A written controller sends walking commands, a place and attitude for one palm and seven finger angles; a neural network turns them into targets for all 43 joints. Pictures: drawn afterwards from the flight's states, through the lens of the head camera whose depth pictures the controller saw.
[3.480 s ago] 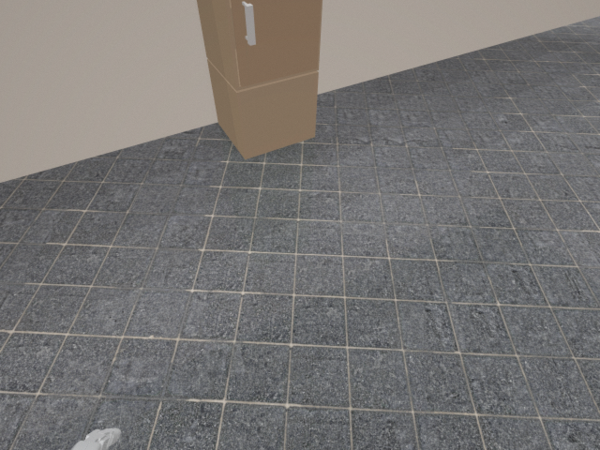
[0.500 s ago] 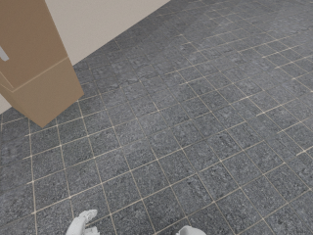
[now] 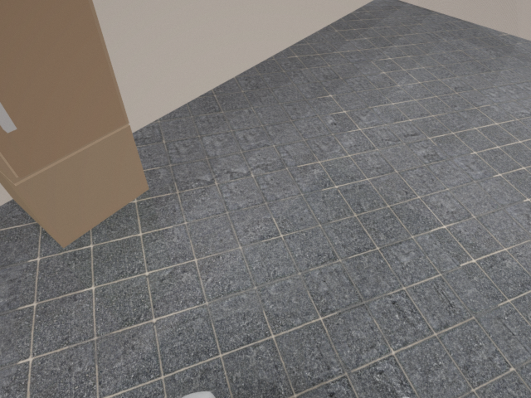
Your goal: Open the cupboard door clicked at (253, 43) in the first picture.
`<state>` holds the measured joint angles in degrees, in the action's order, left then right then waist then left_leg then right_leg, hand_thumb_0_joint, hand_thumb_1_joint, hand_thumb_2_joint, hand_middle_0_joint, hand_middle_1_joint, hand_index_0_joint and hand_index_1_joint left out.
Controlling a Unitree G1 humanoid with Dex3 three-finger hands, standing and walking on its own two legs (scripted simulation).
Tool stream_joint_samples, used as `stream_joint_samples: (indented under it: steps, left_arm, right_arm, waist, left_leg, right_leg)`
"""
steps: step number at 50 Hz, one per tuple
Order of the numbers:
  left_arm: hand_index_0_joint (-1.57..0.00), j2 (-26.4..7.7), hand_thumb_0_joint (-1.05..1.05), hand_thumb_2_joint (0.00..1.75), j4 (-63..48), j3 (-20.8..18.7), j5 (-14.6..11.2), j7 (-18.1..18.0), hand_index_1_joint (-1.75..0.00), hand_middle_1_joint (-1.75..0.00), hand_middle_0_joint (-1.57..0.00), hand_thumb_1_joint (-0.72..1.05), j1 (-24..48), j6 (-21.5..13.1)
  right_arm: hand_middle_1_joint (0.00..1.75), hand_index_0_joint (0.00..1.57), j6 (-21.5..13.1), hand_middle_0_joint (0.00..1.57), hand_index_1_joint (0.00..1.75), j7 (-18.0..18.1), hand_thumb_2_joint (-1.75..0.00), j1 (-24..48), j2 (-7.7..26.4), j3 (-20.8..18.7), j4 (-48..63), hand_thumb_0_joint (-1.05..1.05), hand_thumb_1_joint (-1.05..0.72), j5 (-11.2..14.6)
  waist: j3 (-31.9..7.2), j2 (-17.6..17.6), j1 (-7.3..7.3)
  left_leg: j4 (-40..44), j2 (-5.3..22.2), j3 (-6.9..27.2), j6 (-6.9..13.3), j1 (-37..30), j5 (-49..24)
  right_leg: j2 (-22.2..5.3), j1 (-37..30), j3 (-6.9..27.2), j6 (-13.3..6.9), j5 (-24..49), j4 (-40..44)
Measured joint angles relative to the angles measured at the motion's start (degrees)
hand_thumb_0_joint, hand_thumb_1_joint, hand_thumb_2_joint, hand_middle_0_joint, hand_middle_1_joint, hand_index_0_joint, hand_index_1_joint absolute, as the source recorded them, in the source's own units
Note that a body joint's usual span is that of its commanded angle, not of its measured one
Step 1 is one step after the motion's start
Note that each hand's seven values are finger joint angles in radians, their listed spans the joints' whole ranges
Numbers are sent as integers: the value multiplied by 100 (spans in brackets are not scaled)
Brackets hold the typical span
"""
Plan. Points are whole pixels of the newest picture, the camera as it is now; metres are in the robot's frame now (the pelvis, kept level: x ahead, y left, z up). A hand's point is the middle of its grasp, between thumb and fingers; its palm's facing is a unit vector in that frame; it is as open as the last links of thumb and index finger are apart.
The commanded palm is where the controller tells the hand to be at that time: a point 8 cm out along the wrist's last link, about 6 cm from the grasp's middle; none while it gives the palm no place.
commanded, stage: walk to a spot facing it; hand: left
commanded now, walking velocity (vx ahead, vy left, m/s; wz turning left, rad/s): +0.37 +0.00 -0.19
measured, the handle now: out of the picture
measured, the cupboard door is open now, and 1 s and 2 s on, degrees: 0 0 0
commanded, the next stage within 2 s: turn to face it in 0.78 s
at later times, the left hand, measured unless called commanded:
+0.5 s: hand (214, 286) +0.35 +0.13 -0.16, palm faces -0.09 -0.97 -0.22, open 7.3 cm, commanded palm none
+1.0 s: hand (204, 274) +0.38 +0.16 -0.18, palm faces +0.05 -0.99 -0.14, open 7.4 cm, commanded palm none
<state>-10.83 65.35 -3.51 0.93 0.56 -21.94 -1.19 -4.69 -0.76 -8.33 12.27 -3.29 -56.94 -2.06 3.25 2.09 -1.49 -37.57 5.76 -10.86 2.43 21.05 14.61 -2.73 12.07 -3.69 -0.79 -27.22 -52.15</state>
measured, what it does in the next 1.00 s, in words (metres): walks ahead: right foot, then left foot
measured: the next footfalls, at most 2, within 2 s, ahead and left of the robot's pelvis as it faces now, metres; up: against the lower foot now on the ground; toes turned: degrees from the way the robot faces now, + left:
right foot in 0.44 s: +0.33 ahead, -0.16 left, +0.00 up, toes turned -15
left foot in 0.90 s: +0.52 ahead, +0.08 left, +0.00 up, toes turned +8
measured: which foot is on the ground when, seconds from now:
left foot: down 0.00-0.44, up 0.46-0.88, down 0.90-1.00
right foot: up 0.00-0.42, down 0.44-0.90, up 0.92-1.00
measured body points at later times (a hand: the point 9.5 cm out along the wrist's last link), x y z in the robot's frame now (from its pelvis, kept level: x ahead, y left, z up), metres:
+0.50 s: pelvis +0.22 -0.05 +0.00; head +0.24 -0.07 +0.44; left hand +0.35 +0.18 -0.14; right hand +0.09 -0.24 -0.16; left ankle +0.09 +0.09 -0.65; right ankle +0.29 -0.14 -0.72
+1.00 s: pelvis +0.42 -0.01 +0.01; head +0.45 +0.01 +0.45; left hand +0.38 +0.21 -0.16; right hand +0.51 -0.25 -0.13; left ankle +0.48 +0.07 -0.72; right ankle +0.32 -0.14 -0.65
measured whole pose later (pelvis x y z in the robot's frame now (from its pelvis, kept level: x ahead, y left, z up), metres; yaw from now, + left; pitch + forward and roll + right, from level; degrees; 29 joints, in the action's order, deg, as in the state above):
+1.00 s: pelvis +0.42 -0.01 +0.01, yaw -2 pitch -1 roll -1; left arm -9.4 65.1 -2.7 0.9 -0.3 -19.3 -1.0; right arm -3.7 0.0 -7.9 9.0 -2.2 -56.9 -1.5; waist 4.6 1.8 -1.5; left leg -34.9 3.9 -9.7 3.4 20.1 13.6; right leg -4.3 17.8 -6.0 1.3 -28.2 -61.4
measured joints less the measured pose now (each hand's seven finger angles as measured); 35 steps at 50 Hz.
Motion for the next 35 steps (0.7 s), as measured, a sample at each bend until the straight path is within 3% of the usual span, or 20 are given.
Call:
stream_joint_samples:
  steps: [3, 6, 13, 20, 22, 24, 26, 27, 30, 35]
  left_arm:
    - [-20, -2, 1, 90, 11, -25, 30, 56, -30, -29, -20, 91, 169, 60]
    - [-20, 15, 1, 90, -163, -49, 61, 75, -30, -29, -20, 91, 393, 94]
    - [-20, 54, 1, 90, -520, -106, 73, 78, -30, -29, -20, 93, 928, 169]
    - [-20, 19, 1, 90, -668, -94, 71, 104, -30, -29, -19, 92, 1415, 86]
    - [-20, -24, 1, 90, -744, -83, 92, 101, -30, -29, -19, 92, 1471, -97]
    - [-20, 29, 0, 90, -769, -78, 43, 50, -30, -29, -19, 91, 1515, -240]
    - [-20, 98, 0, 90, -744, -37, 7, 14, -30, -29, -20, 91, 1442, -256]
    - [-20, 141, 0, 90, -709, -15, 2, -11, -30, -29, -20, 91, 1372, -246]
    - [-20, 171, -1, 90, -600, -71, -7, -137, -30, -30, -20, 94, 1118, -263]
    - [-20, 135, -1, 90, -374, 19, 31, -100, -30, -30, -20, 94, 719, -275]
  right_arm:
    - [30, 20, -35, 20, 30, 83, -90, -185, -158, 63, -47, 0, -92, 19]
    - [30, 20, -20, 20, 30, 138, -90, -494, -344, 102, -239, 0, -92, 44]
    - [30, 21, 50, 20, 30, 121, -90, -1215, -524, 75, -696, 0, -93, 68]
    - [30, 21, 130, 20, 30, 106, -90, -1754, -561, 60, -988, 0, -92, 19]
    - [30, 21, 182, 20, 30, 78, -90, -1913, -596, 64, -1093, 0, -91, 58]
    - [30, 20, 307, 20, 30, 48, -90, -1781, -558, 71, -1151, 0, -91, 108]
    - [30, 20, 370, 20, 30, 41, -90, -1579, -491, 36, -1106, 0, -91, 111]
    - [30, 20, 383, 20, 30, 42, -90, -1462, -450, 13, -1048, 0, -91, 96]
    - [30, 20, 380, 20, 30, 49, -90, -1109, -349, -32, -783, 0, -91, 52]
    - [30, 20, 369, 20, 30, -11, -90, -578, -247, -76, -374, 0, -91, 44]
  waist:
    - [1, 37, 34]
    - [-61, 30, 22]
    - [-79, -61, 145]
    - [101, -259, 453]
    - [91, -247, 434]
    - [185, -322, 390]
    - [179, -361, 379]
    - [142, -376, 371]
    - [-24, -393, 368]
    - [-213, -372, 310]
  left_leg:
    - [389, -80, -129, -3, -491, 93]
    - [964, -165, -227, -9, -985, 27]
    - [1794, -285, -443, -136, -1890, 119]
    - [1506, -86, -641, -512, -2433, 849]
    - [472, 118, -581, -522, -2155, 1269]
    - [-1501, 189, 45, -380, -1344, 1427]
    - [-2910, 145, 466, -292, -533, 1037]
    - [-3221, 165, 551, -278, -197, 790]
    - [-3140, 276, 637, -331, 568, 288]
    - [-1994, 361, 572, -450, 1109, -207]
  right_leg:
    - [-93, 901, 65, -28, 507, -1471]
    - [-265, 1545, 44, 55, 1001, -1571]
    - [-547, 2097, -93, 207, 1746, -26]
    - [-257, 1535, -386, -41, 1631, 1547]
    - [-154, 1210, -455, -228, 1805, 1865]
    - [-72, 1224, -511, -321, 1587, 1442]
    - [-5, 985, -568, -319, 1377, 1512]
    - [33, 831, -586, -290, 1365, 1670]
    - [134, 395, -637, -258, 1451, 2227]
    - [210, -215, -714, -207, 1433, 2873]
